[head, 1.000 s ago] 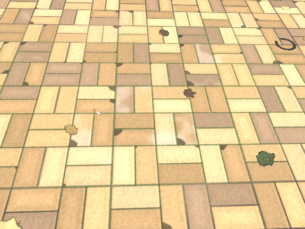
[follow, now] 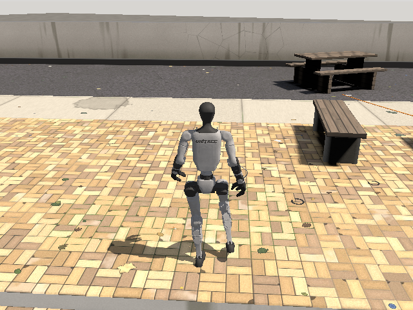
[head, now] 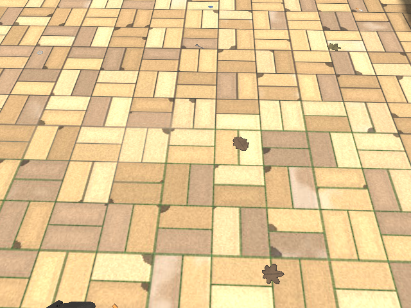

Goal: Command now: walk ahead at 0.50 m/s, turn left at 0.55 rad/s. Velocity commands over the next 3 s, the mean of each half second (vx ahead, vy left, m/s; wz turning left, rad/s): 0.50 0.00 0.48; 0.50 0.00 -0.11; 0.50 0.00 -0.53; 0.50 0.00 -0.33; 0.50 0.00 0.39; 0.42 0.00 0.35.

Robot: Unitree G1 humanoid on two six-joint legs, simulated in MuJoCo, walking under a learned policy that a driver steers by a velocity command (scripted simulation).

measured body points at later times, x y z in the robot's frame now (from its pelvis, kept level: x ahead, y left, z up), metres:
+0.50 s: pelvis +0.27 -0.04 +0.00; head +0.29 -0.04 +0.45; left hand +0.23 +0.24 -0.12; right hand +0.52 -0.23 -0.08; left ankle +0.33 +0.13 -0.68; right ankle +0.27 -0.16 -0.74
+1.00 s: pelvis +0.50 +0.07 +0.00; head +0.52 +0.08 +0.45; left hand +0.63 +0.35 -0.10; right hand +0.59 -0.20 -0.11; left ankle +0.42 +0.15 -0.74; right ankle +0.68 -0.07 -0.67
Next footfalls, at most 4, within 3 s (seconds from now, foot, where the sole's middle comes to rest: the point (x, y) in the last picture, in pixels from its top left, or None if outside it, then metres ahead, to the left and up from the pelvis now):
0.20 right None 0.31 -0.15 -0.78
0.68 left None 0.46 0.16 -0.78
1.20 right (218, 222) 0.79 -0.04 -0.78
1.68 left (174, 162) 1.08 0.13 -0.78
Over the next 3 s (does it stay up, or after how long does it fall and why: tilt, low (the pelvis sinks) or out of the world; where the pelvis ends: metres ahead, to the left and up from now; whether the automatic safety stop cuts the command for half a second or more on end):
stays up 1.54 0.00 0.00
